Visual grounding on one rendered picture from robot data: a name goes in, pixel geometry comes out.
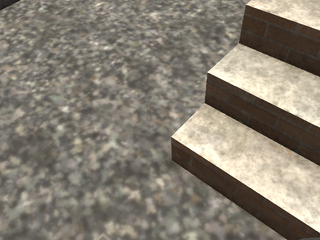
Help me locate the stairs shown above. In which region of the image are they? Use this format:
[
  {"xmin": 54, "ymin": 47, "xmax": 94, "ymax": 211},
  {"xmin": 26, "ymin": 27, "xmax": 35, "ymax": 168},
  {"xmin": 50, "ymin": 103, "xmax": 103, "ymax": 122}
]
[{"xmin": 171, "ymin": 0, "xmax": 320, "ymax": 240}]

